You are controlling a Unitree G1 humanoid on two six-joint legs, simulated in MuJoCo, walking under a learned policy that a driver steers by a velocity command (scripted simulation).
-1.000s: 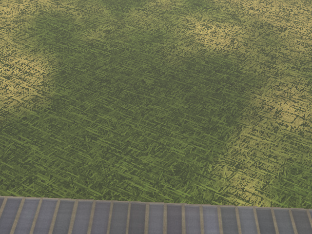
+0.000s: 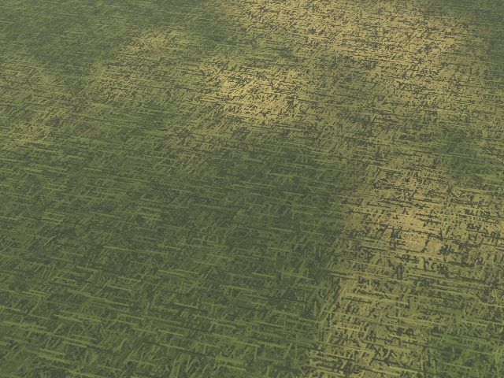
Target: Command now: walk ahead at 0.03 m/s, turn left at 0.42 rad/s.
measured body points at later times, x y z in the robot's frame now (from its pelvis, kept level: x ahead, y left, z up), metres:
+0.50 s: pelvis +0.00 +0.00 +0.01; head +0.03 +0.00 +0.46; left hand +0.02 +0.33 -0.07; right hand +0.22 -0.20 -0.10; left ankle -0.03 +0.12 -0.72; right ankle -0.02 -0.13 -0.74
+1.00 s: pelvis -0.02 +0.04 +0.01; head +0.02 +0.05 +0.46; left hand +0.02 +0.32 -0.11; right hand +0.19 -0.19 -0.07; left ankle -0.04 +0.13 -0.74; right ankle +0.01 -0.10 -0.69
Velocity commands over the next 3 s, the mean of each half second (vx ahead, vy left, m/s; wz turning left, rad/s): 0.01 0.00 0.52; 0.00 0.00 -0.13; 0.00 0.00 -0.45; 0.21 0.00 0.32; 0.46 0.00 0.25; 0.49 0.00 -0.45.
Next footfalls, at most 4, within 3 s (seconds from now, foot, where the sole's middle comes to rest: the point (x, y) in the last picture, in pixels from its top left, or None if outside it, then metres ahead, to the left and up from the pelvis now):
0.04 right None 0.02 -0.13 -0.77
0.54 left None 0.00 0.14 -0.77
1.18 right None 0.03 -0.12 -0.77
1.58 left None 0.03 0.11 -0.78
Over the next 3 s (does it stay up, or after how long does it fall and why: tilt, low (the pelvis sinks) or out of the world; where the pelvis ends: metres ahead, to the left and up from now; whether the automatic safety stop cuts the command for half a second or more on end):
stays up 0.59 0.22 -0.14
